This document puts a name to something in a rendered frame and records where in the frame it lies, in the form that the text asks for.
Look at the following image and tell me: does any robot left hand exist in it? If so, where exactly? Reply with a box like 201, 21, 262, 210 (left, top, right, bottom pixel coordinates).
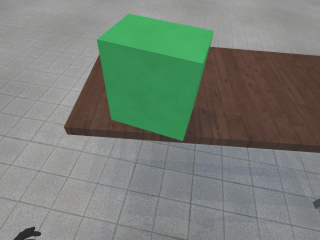
14, 227, 42, 240

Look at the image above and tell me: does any carton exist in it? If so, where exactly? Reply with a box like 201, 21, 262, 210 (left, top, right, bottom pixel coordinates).
97, 14, 214, 141

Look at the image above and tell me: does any table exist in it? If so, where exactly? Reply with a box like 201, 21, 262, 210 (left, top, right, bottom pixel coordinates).
64, 47, 320, 209

